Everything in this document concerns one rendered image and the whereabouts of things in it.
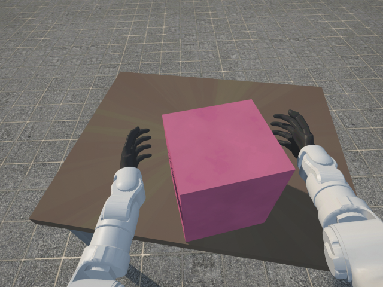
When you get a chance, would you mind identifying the robot right forearm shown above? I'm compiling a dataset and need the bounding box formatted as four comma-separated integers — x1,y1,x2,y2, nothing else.
297,145,383,229

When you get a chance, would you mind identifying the robot right upper arm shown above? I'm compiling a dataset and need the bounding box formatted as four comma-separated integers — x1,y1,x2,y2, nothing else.
323,219,383,287

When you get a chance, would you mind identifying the robot right hand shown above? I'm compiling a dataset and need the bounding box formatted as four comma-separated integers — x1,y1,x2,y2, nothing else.
270,109,314,158

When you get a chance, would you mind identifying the robot left forearm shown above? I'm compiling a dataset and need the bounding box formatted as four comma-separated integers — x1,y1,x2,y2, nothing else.
67,167,145,287

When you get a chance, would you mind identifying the robot left hand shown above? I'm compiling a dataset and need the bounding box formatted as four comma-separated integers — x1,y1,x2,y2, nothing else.
120,126,152,169

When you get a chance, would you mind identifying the carton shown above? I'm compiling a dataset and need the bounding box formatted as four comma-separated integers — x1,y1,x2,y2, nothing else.
162,99,296,242

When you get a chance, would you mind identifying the table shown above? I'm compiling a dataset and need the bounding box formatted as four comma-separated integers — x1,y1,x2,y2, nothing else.
29,72,357,272

